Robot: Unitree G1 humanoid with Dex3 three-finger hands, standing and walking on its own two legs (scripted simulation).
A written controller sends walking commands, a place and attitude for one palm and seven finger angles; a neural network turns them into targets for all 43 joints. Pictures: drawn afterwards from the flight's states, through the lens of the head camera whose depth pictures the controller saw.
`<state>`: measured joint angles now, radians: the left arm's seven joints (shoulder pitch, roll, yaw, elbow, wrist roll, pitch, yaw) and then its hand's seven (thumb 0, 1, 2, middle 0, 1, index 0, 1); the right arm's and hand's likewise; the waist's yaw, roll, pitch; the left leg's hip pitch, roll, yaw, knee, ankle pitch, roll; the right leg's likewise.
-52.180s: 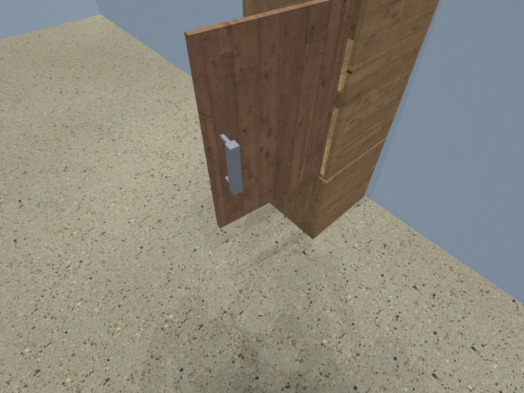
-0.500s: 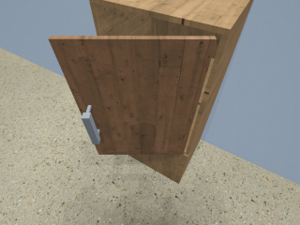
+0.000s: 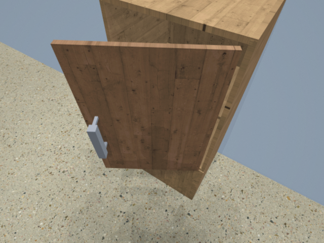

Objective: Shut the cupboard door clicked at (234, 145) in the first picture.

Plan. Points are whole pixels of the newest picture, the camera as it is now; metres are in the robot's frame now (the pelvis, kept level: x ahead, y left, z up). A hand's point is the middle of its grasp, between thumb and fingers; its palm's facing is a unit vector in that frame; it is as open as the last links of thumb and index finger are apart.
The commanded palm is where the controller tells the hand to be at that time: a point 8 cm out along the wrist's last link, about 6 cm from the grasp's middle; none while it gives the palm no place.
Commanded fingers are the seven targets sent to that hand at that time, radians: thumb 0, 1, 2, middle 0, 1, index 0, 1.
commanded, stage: look again from close up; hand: left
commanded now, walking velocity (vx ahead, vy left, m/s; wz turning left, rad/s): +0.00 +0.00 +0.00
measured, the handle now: (99, 137) +0.43 +0.24 -0.07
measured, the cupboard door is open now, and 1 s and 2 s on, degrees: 31 31 31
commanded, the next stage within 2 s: raise the hand and make a fist in 0.56 s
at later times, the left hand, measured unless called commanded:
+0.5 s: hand out of the picture +0.02 +0.19 -0.17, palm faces +0.01 -0.97 -0.25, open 7.4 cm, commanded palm none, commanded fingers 0.00 0.90 0.90 -0.20 -0.30 -0.20 -0.30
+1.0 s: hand (97, 238) +0.14 +0.16 -0.06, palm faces -0.01 -1.00 -0.04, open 6.6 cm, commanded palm +0.10 +0.23 -0.07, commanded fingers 0.00 0.90 0.90 -0.51 -0.64 -0.51 -0.64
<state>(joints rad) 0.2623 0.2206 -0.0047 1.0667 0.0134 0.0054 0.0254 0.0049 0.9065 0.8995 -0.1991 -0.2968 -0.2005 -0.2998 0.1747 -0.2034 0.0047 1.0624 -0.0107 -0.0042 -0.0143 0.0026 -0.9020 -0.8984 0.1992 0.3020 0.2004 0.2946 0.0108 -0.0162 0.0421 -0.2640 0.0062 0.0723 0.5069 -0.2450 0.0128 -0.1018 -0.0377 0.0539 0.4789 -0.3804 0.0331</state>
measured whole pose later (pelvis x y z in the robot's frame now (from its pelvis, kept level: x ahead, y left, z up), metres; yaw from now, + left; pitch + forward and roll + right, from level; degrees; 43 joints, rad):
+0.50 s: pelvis +0.00 -0.02 +0.01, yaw +0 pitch -1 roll +1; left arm 0.24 0.24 0.00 1.08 0.01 -0.01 0.02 0.00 0.91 0.90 -0.20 -0.30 -0.20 -0.30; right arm 0.17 -0.23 0.01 1.11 -0.01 0.00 -0.02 0.00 -0.90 -0.90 0.20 0.30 0.20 0.29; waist 0.01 -0.02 0.03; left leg -0.22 0.03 0.06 0.44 -0.20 -0.01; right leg -0.06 -0.01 0.04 0.41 -0.34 0.01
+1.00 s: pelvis -0.07 -0.03 -0.10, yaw +1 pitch +14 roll +1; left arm 0.30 0.20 0.23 0.29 -0.31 -0.61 -0.43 0.00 0.91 0.90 -0.34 -0.45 -0.34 -0.46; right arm 0.15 -0.25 -0.07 0.61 0.01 -0.29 0.00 0.01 -0.90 -0.90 0.20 0.30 0.20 0.29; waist 0.01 -0.02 -0.17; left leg -0.98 0.05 0.00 1.15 -0.41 -0.04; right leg -0.84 -0.01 -0.02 1.23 -0.63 -0.03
